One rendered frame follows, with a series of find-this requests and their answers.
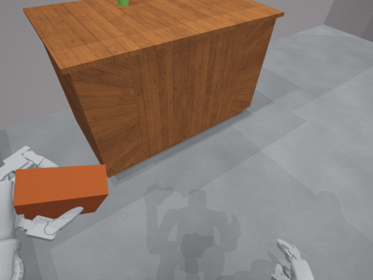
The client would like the table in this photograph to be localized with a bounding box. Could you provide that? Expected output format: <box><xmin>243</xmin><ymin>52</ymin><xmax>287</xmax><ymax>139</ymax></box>
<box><xmin>23</xmin><ymin>0</ymin><xmax>284</xmax><ymax>178</ymax></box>

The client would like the sponge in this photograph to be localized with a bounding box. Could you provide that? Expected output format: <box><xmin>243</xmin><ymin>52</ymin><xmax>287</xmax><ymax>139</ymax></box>
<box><xmin>14</xmin><ymin>164</ymin><xmax>109</xmax><ymax>220</ymax></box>

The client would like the robot left hand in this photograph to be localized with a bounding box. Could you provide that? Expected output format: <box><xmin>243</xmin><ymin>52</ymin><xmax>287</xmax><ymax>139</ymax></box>
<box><xmin>0</xmin><ymin>146</ymin><xmax>84</xmax><ymax>242</ymax></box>

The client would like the robot right hand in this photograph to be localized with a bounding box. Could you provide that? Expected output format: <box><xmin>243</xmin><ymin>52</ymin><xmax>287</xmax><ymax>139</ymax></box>
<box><xmin>271</xmin><ymin>239</ymin><xmax>315</xmax><ymax>280</ymax></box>

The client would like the robot left forearm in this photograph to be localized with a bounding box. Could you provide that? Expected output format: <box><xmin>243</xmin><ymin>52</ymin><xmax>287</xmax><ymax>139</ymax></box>
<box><xmin>0</xmin><ymin>239</ymin><xmax>26</xmax><ymax>280</ymax></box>

